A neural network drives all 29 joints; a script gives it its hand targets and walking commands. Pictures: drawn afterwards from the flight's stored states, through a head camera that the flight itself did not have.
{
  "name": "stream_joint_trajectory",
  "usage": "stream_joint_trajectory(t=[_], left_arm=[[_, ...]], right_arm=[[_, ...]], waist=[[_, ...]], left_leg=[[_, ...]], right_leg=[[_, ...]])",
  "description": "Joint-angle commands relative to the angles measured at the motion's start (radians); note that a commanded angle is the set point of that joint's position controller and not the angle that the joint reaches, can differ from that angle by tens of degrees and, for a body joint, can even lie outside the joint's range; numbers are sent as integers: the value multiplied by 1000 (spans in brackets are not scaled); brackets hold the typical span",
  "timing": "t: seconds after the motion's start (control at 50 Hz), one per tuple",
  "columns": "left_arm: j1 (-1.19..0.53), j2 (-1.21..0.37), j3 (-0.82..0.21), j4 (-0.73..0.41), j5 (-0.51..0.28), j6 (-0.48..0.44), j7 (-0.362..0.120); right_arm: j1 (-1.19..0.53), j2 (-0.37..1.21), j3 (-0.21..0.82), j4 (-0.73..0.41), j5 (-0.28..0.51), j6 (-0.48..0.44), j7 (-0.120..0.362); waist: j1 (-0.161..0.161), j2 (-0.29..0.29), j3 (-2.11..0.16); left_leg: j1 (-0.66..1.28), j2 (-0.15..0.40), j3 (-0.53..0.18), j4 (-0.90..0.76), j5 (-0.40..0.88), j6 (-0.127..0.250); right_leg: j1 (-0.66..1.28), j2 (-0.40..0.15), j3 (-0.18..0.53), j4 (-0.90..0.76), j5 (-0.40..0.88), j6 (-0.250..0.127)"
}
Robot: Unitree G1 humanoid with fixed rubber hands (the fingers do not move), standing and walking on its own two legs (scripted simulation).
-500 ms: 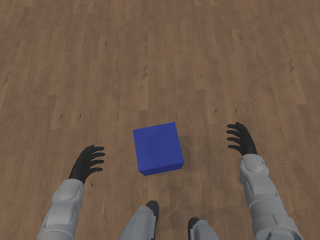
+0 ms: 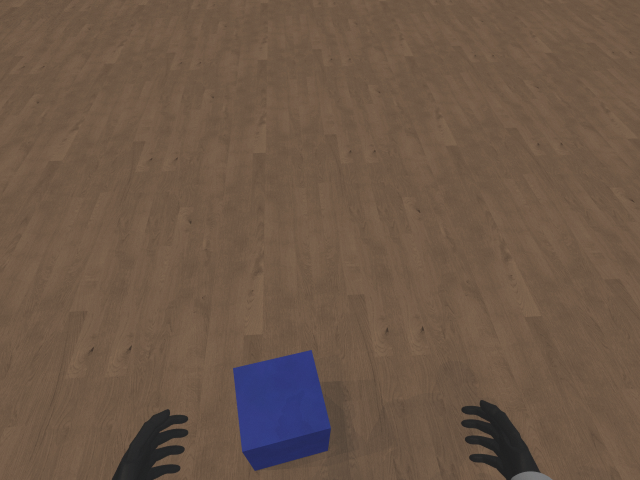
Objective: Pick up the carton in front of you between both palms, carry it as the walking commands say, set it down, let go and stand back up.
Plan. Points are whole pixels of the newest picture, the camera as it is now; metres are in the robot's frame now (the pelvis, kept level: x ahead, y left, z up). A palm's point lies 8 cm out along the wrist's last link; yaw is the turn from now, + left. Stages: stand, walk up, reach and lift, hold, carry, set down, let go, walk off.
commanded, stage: let go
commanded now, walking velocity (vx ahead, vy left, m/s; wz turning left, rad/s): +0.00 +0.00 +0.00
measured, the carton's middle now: (282, 411) +0.40 +0.10 -0.65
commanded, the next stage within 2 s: stand in 0.44 s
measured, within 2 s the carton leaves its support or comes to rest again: neither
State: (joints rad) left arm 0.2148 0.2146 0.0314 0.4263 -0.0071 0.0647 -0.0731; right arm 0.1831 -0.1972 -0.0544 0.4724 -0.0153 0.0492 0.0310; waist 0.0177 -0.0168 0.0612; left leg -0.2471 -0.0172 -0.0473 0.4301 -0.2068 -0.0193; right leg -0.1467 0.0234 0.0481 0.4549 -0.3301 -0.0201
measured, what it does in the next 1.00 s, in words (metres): stands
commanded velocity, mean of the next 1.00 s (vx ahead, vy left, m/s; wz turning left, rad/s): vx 0.00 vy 0.00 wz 0.00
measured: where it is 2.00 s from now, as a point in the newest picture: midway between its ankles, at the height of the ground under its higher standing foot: outside the picture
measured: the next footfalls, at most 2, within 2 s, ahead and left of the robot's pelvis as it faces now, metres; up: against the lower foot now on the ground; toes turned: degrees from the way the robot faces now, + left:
none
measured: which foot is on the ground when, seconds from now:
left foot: down 0.00-1.00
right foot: down 0.00-1.00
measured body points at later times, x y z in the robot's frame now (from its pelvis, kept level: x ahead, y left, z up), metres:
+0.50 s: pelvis -0.01 +0.02 +0.00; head -0.01 +0.03 +0.44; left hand +0.16 +0.27 -0.08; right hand +0.16 -0.22 -0.08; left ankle +0.01 +0.13 -0.74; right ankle -0.06 -0.10 -0.74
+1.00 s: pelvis +0.01 +0.04 +0.00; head +0.03 +0.06 +0.45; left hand +0.16 +0.32 -0.12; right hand +0.13 -0.26 -0.09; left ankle +0.01 +0.13 -0.74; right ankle -0.06 -0.10 -0.74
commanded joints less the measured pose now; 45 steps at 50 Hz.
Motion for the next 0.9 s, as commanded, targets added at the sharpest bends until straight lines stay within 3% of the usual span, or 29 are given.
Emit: stream_joint_trajectory(t=[0.0,0.1,0.12,0.16,0.42,0.44,0.48,0.52,0.54,0.72,0.88], left_arm=[[9,106,44,-79,13,1,6],[-1,110,52,-77,23,24,6],[-23,147,61,-128,41,73,29],[-9,129,42,-109,32,95,44],[-41,106,23,-144,27,151,67],[-68,222,56,-16,44,75,99],[-48,204,50,14,51,13,102],[-42,194,51,44,53,-17,93],[-39,199,52,62,53,-28,86],[-21,246,40,195,46,-63,98],[-22,265,24,275,40,-65,107]], right_arm=[[-9,-74,-2,-119,14,0,15],[-12,-84,4,-142,21,25,27],[32,-78,7,-100,46,-1,7],[17,-86,22,-103,46,-3,-4],[10,-105,-8,-78,16,36,3],[0,-220,-40,50,-41,10,-30],[-2,-236,-47,71,-53,-16,-43],[-25,-231,-44,96,-48,-34,-43],[-35,-229,-42,108,-44,-41,-39],[-28,-270,-40,205,-27,-56,-48],[-27,-291,-27,270,-19,-56,-57]], waist=[[4,-12,-100],[4,-12,-53],[-2,6,-116],[0,-21,-95],[-18,3,-34],[-12,-130,-6],[-26,-54,-17],[-20,21,-26],[-15,48,-44],[-25,46,-126],[-25,32,-124]], left_leg=[[256,-51,46,3,273,0],[267,-54,47,-3,240,5],[234,-76,56,37,219,3],[195,-75,53,38,200,5],[226,-51,40,20,151,-1],[60,42,-19,33,63,9],[17,50,-45,10,-106,25],[-33,59,-65,-13,-182,29],[-35,64,-70,-18,-167,32],[69,97,-71,32,213,47],[119,102,-61,33,336,49]], right_leg=[[-82,-13,-5,-109,362,50],[-74,-16,-2,-116,345,54],[-33,-17,3,-78,435,49],[-26,-18,4,-62,465,56],[-81,2,-23,-76,248,33],[-141,-39,23,-66,31,46],[-143,-47,55,-72,-104,26],[-118,-48,58,-48,-97,15],[-96,-48,55,-34,-56,15],[-15,-66,60,-14,226,24],[7,-78,60,-27,317,30]])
